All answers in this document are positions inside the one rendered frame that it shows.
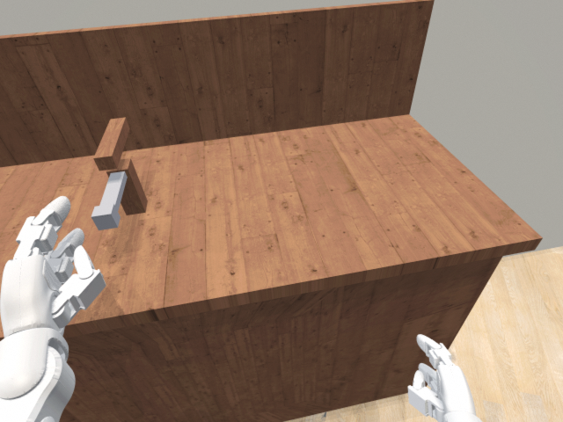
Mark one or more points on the left robot forearm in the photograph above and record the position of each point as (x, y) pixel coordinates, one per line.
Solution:
(36, 383)

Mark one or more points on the right robot hand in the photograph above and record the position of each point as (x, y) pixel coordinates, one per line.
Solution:
(449, 389)

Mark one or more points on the left robot hand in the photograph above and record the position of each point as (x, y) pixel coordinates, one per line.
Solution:
(31, 281)

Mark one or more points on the counter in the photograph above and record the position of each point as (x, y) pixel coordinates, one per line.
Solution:
(287, 228)

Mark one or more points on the tap lever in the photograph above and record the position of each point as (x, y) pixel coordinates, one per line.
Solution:
(106, 216)

